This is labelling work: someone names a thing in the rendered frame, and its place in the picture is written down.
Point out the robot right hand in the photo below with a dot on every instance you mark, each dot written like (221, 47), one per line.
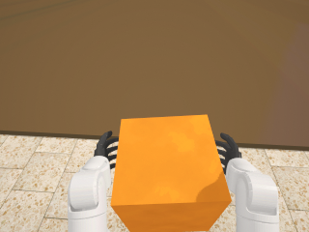
(231, 147)

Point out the robot right forearm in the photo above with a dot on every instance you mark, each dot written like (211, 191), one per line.
(257, 198)

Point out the robot left forearm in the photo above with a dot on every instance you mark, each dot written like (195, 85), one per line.
(87, 196)

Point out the robot left hand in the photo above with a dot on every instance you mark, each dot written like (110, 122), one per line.
(102, 149)

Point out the carton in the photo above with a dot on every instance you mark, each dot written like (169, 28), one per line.
(168, 175)

